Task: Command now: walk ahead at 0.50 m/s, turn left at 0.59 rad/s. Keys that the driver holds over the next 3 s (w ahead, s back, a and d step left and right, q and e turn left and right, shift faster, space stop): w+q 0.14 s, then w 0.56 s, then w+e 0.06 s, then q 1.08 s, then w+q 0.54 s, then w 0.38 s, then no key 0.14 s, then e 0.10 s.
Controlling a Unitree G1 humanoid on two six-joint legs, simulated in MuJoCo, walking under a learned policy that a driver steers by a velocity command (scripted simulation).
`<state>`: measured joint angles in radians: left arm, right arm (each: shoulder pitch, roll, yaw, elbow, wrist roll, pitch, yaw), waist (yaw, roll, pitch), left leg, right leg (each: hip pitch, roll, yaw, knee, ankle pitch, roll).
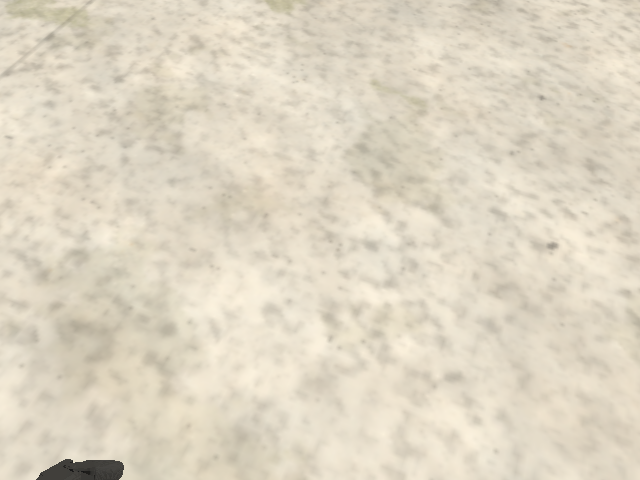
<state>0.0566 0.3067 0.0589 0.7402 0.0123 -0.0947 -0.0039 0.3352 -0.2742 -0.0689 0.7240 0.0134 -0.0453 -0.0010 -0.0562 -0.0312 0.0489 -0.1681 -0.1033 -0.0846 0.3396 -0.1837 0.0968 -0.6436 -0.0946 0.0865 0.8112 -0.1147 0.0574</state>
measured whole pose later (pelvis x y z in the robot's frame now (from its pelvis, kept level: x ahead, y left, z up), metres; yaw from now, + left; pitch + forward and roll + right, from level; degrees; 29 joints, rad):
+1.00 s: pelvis +0.51 +0.07 +0.00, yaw +14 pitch +2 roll +0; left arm 0.09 0.31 0.05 0.78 0.01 -0.05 0.01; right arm 0.31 -0.28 -0.06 0.79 0.00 -0.05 0.01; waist -0.05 -0.04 0.05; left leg -0.18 -0.06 0.00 0.33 -0.17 0.07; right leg -0.61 -0.06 0.05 0.78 -0.16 0.05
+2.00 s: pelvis +0.59 +0.12 -0.01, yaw +48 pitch +2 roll -2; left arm 0.10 0.31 0.09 0.80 -0.02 -0.03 0.00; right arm 0.22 -0.30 -0.06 0.66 0.01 0.02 -0.03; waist -0.02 -0.01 0.01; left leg -0.27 -0.10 -0.20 0.48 -0.23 0.06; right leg -0.35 0.03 0.08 0.62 -0.35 0.05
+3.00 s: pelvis +0.78 +0.55 -0.02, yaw +66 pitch +1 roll +2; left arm 0.09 0.27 0.03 0.72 0.01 -0.10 -0.05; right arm 0.34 -0.30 -0.06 0.81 0.00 -0.04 -0.01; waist -0.05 -0.04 0.02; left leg 0.01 -0.07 0.02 0.41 -0.43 0.04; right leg -0.51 -0.02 0.00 0.49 0.05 -0.04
